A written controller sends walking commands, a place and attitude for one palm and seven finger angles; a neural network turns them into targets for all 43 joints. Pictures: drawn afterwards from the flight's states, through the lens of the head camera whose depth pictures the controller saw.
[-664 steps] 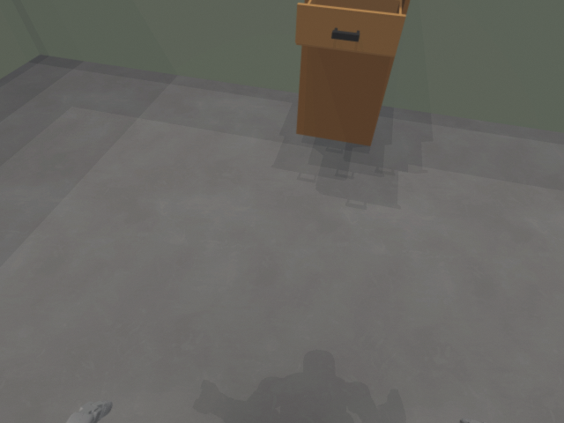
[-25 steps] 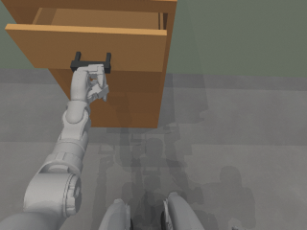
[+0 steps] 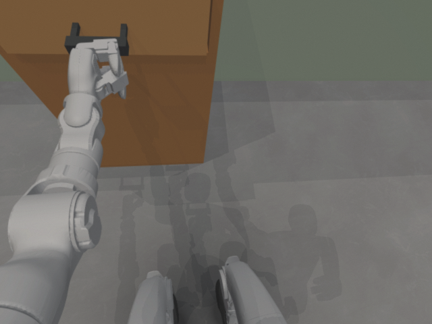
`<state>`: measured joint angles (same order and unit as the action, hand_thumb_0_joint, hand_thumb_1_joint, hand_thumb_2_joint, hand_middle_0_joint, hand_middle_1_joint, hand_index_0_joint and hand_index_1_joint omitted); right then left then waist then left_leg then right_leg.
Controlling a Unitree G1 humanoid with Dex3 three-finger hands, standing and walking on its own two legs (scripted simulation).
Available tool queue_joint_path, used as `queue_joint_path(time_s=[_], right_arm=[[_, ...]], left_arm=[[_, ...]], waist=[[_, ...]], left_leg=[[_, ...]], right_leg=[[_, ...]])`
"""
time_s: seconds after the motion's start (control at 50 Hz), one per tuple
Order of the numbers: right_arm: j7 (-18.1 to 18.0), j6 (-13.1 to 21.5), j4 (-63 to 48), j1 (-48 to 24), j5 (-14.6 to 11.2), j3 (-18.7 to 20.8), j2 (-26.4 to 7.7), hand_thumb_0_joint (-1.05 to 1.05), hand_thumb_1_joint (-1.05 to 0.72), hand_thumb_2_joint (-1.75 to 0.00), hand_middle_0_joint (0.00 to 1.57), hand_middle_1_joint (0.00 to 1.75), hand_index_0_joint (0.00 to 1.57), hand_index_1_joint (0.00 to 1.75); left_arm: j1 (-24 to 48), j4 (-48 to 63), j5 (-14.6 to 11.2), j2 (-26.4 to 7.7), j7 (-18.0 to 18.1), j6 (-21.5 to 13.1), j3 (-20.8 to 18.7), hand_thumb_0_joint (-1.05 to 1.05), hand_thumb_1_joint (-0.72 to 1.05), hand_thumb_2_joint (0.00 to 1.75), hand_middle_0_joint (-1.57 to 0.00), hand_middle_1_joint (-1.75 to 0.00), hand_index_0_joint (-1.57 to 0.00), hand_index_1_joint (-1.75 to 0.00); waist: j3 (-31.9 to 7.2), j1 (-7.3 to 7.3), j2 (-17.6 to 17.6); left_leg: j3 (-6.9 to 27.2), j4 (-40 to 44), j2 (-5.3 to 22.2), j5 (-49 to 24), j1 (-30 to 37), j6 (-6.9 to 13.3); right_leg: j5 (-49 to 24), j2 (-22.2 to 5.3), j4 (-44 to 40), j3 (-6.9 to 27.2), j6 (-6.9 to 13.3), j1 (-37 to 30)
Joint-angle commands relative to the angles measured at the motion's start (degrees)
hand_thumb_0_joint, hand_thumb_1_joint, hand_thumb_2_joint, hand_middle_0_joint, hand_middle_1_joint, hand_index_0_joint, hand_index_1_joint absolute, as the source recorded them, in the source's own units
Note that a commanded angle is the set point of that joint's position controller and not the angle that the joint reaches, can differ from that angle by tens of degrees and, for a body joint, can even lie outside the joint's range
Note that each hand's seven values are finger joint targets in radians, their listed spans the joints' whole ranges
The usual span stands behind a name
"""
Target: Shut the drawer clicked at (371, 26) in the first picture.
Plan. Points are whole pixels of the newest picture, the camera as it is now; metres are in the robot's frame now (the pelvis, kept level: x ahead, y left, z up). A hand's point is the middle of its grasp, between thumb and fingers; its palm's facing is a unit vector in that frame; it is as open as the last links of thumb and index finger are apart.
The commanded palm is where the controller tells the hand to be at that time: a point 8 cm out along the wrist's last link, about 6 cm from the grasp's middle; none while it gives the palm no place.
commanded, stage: push the drawer shut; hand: left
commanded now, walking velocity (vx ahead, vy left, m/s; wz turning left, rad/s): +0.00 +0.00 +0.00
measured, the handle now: (99, 37) +0.63 +0.13 +0.06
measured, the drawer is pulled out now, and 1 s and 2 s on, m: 0.01 0.00 0.00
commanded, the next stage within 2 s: pull the fist back off the drawer in 0.48 s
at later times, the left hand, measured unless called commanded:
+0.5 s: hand (117, 68) +0.56 +0.10 +0.05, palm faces -0.10 -0.99 -0.06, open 2.9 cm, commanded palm +0.60 +0.13 +0.06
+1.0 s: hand (118, 68) +0.56 +0.10 +0.05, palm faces -0.08 -0.99 -0.06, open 2.9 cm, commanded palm +0.55 +0.12 +0.06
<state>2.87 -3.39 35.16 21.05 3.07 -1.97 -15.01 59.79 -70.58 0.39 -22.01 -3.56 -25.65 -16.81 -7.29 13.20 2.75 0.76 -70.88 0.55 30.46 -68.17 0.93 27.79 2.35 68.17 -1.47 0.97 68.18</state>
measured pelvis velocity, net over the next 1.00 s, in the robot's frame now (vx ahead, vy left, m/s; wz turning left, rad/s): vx -0.03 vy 0.02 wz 0.00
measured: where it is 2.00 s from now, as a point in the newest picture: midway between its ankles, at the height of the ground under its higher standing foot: outside the picture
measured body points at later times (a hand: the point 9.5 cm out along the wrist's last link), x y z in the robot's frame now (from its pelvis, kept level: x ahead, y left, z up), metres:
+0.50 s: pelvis -0.01 +0.01 -0.01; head +0.17 +0.04 +0.40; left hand +0.56 +0.16 +0.06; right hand -0.04 -0.25 -0.11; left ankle +0.02 +0.11 -0.63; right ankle +0.03 -0.11 -0.63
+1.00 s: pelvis -0.03 +0.02 -0.02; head +0.16 +0.05 +0.39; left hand +0.56 +0.15 +0.06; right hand -0.07 -0.23 -0.12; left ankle +0.02 +0.11 -0.63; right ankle +0.03 -0.11 -0.63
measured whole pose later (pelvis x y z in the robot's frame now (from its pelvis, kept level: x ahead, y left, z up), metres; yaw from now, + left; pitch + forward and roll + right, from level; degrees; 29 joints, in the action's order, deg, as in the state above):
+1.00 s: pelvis -0.03 +0.02 -0.02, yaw +0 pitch +31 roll -5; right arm 4.1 -0.8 36.8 24.1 4.8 -4.4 -14.6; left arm 72.4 -76.6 3.3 -26.8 -1.0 -20.6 -14.2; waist -7.0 16.7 3.4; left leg 2.9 -75.9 -0.3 29.1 -77.8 1.9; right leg 25.9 1.6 70.5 -3.7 -0.1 75.6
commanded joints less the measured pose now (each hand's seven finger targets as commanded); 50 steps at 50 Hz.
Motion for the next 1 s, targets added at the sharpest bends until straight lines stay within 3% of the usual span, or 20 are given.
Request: queue_joint_path(time_s=[0.0, 0.08, 0.18, 0.2, 0.24, 0.34, 0.4, 0.44, 0.48, 0.56, 0.6, 0.64, 0.68, 0.72, 0.76, 0.82, 0.84, 0.92, 0.94, 0.98], right_arm=[[-0.6, 0.2, -2.1, 11.9, 0.1, 3.2, -9.5, 0.0, -0.9, -0.9, 0.2, 0.3, 0.2, 0.3], [-0.6, -0.2, -1.7, 13.2, 0.4, 3.1, -9.8, 0.0, -0.9, -0.9, 0.2, 0.3, 0.2, 0.3], [-0.6, -0.2, -0.6, 14.2, 0.6, 3.0, -10.0, 0.0, -0.9, -0.9, 0.2, 0.3, 0.2, 0.3], [-0.6, 0.0, -0.4, 14.5, 0.6, 2.9, -10.0, 0.0, -0.9, -0.9, 0.2, 0.3, 0.2, 0.3], [-0.8, 0.2, 0.0, 14.8, 0.8, 2.8, -10.5, 0.0, -0.9, -0.9, 0.2, 0.3, 0.2, 0.3], [-0.8, 1.0, 0.5, 14.6, 0.9, 2.4, -10.6, 0.0, -0.9, -0.9, 0.2, 0.3, 0.2, 0.3], [-1.0, 1.7, 0.6, 14.5, 1.0, 2.1, -10.9, 0.0, -0.9, -0.9, 0.2, 0.3, 0.2, 0.3], [-1.2, 2.0, 0.7, 14.5, 1.1, 1.9, -11.1, 0.0, -0.9, -0.9, 0.2, 0.3, 0.2, 0.3], [-1.2, 2.4, 0.8, 14.3, 1.0, 1.7, -11.1, 0.0, -0.9, -0.9, 0.2, 0.3, 0.2, 0.3], [-1.5, 3.2, 1.2, 13.8, 1.1, 1.4, -11.6, 0.0, -0.9, -0.9, 0.2, 0.3, 0.2, 0.3], [-1.4, 3.6, 1.1, 14.0, 1.3, 1.4, -11.7, 0.0, -0.9, -0.9, 0.2, 0.3, 0.2, 0.3], [-1.4, 3.6, 0.8, 14.0, 1.3, 1.2, -12.1, 0.0, -0.9, -0.9, 0.2, 0.3, 0.2, 0.3], [-1.2, 3.7, 0.8, 13.9, 1.4, 1.2, -11.9, 0.0, -0.9, -0.9, 0.2, 0.3, 0.2, 0.3], [-1.0, 3.7, 0.6, 13.9, 1.4, 1.2, -12.2, 0.0, -0.9, -0.9, 0.2, 0.3, 0.2, 0.3], [-0.8, 3.7, 0.6, 14.3, 1.6, 1.4, -12.4, 0.0, -0.9, -0.9, 0.2, 0.3, 0.2, 0.3], [-0.3, 3.6, 0.7, 14.5, 1.7, 1.6, -12.3, 0.0, -0.9, -0.9, 0.2, 0.3, 0.2, 0.3], [-0.2, 3.5, 0.7, 14.5, 1.7, 1.8, -12.4, 0.0, -0.9, -0.9, 0.2, 0.3, 0.2, 0.3], [0.2, 3.1, 0.2, 14.8, 1.6, 1.9, -12.0, 0.0, -0.9, -0.9, 0.2, 0.3, 0.2, 0.3], [0.3, 2.8, -0.1, 14.7, 1.5, 2.1, -11.8, 0.0, -0.9, -0.9, 0.2, 0.3, 0.2, 0.3], [0.5, 2.3, -0.4, 14.4, 1.2, 2.1, -11.5, 0.0, -0.9, -0.9, 0.2, 0.3, 0.2, 0.3]], left_arm=[[31.7, 12.6, -0.8, -11.4, 0.7, -3.1, -1.5, 0.0, 0.9, 0.9, -1.4, -1.6, -1.4, -1.6], [32.7, 11.8, -0.3, -14.1, 1.1, -2.2, -3.5, 0.0, 0.9, 0.9, -1.4, -1.6, -1.4, -1.6], [40.0, 10.9, 0.5, -13.8, 1.7, -1.7, -1.9, 0.0, 0.9, 0.9, -1.4, -1.6, -1.4, -1.6], [41.2, 10.8, 0.5, -12.2, 1.8, -1.6, -0.5, 0.0, 0.9, 0.9, -1.4, -1.6, -1.4, -1.6], [43.1, 10.6, 0.6, -15.7, 2.2, -1.6, -2.7, 0.0, 0.9, 0.9, -1.4, -1.6, -1.4, -1.6], [47.2, 9.2, 0.7, -13.2, 2.1, -1.3, 0.6, 0.0, 0.9, 0.9, -1.4, -1.6, -1.4, -1.6], [49.7, 8.8, 0.7, -14.0, 2.6, -0.9, 0.7, 0.0, 0.9, 0.9, -1.4, -1.6, -1.4, -1.6], [51.3, 9.3, 1.0, -16.0, 3.0, -1.0, -0.2, 0.0, 0.9, 0.9, -1.4, -1.6, -1.4, -1.6], [51.7, 7.8, 1.1, -15.1, 3.3, -0.5, 0.6, 0.0, 0.9, 0.9, -1.4, -1.6, -1.4, -1.6], [54.4, 7.9, 1.4, -14.6, 4.3, -0.2, 1.8, 0.0, 0.9, 0.9, -1.4, -1.6, -1.4, -1.6], [54.2, 7.1, 1.6, -14.3, 4.5, 0.0, 1.8, 0.0, 0.9, 0.9, -1.4, -1.6, -1.4, -1.6], [53.6, 6.4, 1.9, -16.9, 4.5, 0.3, 0.3, 0.0, 0.9, 0.9, -1.4, -1.6, -1.4, -1.6], [53.4, 5.6, 2.2, -14.3, 4.3, 0.8, 2.0, 0.0, 0.9, 0.9, -1.4, -1.6, -1.4, -1.6], [53.4, 5.7, 2.2, -13.9, 4.4, 0.9, 2.2, 0.0, 0.9, 0.9, -1.4, -1.6, -1.4, -1.6], [53.2, 6.5, 2.3, -14.7, 4.5, 1.0, 1.4, 0.0, 0.9, 0.9, -1.4, -1.6, -1.4, -1.6], [52.9, 6.9, 2.4, -11.9, 4.3, 1.2, 3.1, 0.0, 0.9, 0.9, -1.4, -1.6, -1.4, -1.6], [50.7, 5.8, 2.5, -11.7, 4.2, 1.4, 2.6, 0.0, 0.9, 0.9, -1.4, -1.6, -1.4, -1.6], [48.7, 9.1, 1.9, -12.2, 4.0, 1.3, 1.6, 0.0, 0.9, 0.9, -1.4, -1.6, -1.4, -1.6], [45.8, 9.6, 1.7, -12.3, 3.8, 1.2, 0.9, 0.0, 0.9, 0.9, -1.4, -1.6, -1.4, -1.6], [42.5, 9.2, 1.0, -11.3, 3.4, 1.6, 1.1, 0.0, 0.9, 0.9, -1.4, -1.6, -1.4, -1.6]], waist=[[-32.8, 2.79, 5.4], [-33.7, 2.88, 5.0], [-31.1, 5.69, 5.7], [-30.9, 6.41, 6.2], [-31.8, 6.29, 7.9], [-31.7, 8.04, 10.3], [-31.1, 9.03, 11.7], [-33.2, 8.93, 12.5], [-31.5, 9.77, 11.3], [-31.3, 10.73, 14.2], [-30.6, 10.82, 13.7], [-31.5, 10.17, 12.9], [-30.3, 10.28, 12.7], [-30.2, 10.01, 14.6], [-31.4, 9.58, 13.6], [-30.9, 9.29, 15.0], [-30.5, 8.66, 13.2], [-33.0, 7.07, 14.0], [-34.1, 6.07, 13.2], [-32.6, 5.9, 10.2]], left_leg=[[2.3, 6.0, -0.4, -19.5, 20.2, 1.5], [2.3, 5.6, -0.2, -21.2, 19.4, 1.4], [3.1, 4.9, 0.1, -18.4, 19.1, 1.6], [3.6, 4.9, 0.1, -18.8, 20.2, 1.7], [3.9, 4.8, 0.2, -18.0, 20.6, 1.5], [5.1, 4.8, 0.1, -16.2, 21.7, 1.4], [5.4, 4.8, 0.2, -13.6, 21.1, 1.5], [5.9, 4.8, 0.2, -13.6, 21.6, 1.3], [6.0, 5.1, 0.2, -11.2, 20.4, 1.4], [7.3, 5.9, 0.5, -7.8, 21.7, 1.1], [7.7, 6.3, 0.5, -6.7, 21.5, 1.2], [7.7, 6.0, 0.4, -5.8, 20.0, 1.1], [8.3, 6.4, 0.5, -4.3, 19.6, 1.1], [9.6, 6.9, 0.8, -3.5, 21.6, 0.7], [9.9, 6.8, 0.9, -3.9, 22.0, 0.6], [11.3, 7.2, 1.4, -4.7, 24.4, 0.0], [11.6, 7.3, 1.4, -4.1, 24.0, 0.0], [10.0, 6.8, 1.0, -8.3, 24.8, 0.1], [9.1, 6.5, 0.8, -9.9, 24.9, 0.2], [7.8, 6.4, 0.8, -10.7, 22.9, 0.5]], right_leg=[[-17.0, 0.6, -8.4, 1.1, 0.4, -16.3], [-18.6, 0.7, -8.4, 1.1, 0.3, -17.5], [-14.7, 0.9, -8.9, 0.7, 0.0, -12.9], [-14.5, 0.9, -8.8, 0.5, 0.1, -11.2], [-12.9, 0.9, -8.8, 0.3, 0.2, -10.5], [-10.3, 1.1, -8.6, -0.3, 0.5, -6.7], [-8.4, 1.1, -8.4, -0.4, 0.6, -4.4], [-8.1, 1.1, -7.9, -0.6, 0.6, -4.6], [-6.7, 1.2, -8.4, -0.7, 0.5, -3.8], [-4.7, 1.0, -7.9, -1.1, 0.6, 0.1], [-4.2, 0.9, -7.7, -1.3, 0.7, 0.6], [-3.8, 0.8, -7.4, -1.3, 0.6, -0.3], [-3.2, 0.7, -7.2, -1.5, 0.7, 0.6], [-3.1, 0.5, -6.6, -1.8, 0.8, 3.0], [-3.5, 0.4, -6.3, -2.0, 0.7, 2.3], [-4.3, 0.1, -5.7, -2.4, 0.8, 4.6], [-4.0, 0.1, -5.7, -2.5, 0.8, 4.2], [-5.7, 0.2, -5.9, -2.3, 1.0, 1.0], [-6.3, 0.4, -6.2, -2.1, 1.0, -0.8], [-6.7, 0.6, -7.0, -2.0, 0.8, -3.3]])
